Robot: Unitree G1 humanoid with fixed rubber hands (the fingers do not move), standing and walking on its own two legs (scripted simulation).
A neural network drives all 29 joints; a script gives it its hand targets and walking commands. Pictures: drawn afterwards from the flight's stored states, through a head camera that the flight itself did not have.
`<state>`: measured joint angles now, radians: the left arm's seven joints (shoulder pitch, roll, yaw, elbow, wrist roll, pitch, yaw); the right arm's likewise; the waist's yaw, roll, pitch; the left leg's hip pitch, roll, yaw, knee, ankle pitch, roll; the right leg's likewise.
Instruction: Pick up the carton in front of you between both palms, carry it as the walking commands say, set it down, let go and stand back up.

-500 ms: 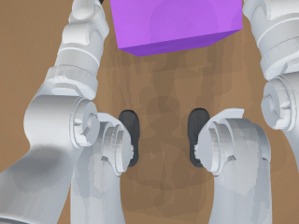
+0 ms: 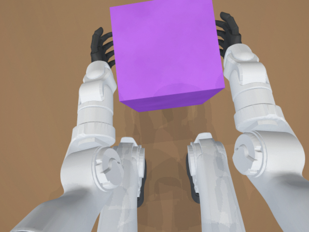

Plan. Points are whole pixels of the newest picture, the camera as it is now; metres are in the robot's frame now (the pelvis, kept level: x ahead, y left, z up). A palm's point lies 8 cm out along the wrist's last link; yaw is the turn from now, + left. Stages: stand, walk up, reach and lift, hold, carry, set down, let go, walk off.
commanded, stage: reach and lift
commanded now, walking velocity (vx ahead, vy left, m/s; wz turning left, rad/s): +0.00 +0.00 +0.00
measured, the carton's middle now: (165, 66) +0.51 -0.02 -0.14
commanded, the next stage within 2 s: none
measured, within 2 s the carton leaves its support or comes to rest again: neither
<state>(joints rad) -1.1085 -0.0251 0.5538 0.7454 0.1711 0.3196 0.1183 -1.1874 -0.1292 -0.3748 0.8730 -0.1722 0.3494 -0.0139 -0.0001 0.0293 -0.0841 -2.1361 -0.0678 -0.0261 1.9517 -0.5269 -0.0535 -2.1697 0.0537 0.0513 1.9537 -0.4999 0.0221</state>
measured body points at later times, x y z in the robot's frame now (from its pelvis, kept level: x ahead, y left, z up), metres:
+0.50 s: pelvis +0.03 +0.00 +0.12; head +0.24 -0.02 +0.52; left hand +0.49 +0.13 +0.07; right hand +0.49 -0.17 +0.07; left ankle +0.12 +0.13 -0.40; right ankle +0.12 -0.12 -0.40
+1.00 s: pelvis +0.08 +0.00 +0.26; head +0.17 -0.01 +0.70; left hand +0.45 +0.14 +0.24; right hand +0.44 -0.16 +0.23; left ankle +0.12 +0.13 -0.40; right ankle +0.12 -0.12 -0.40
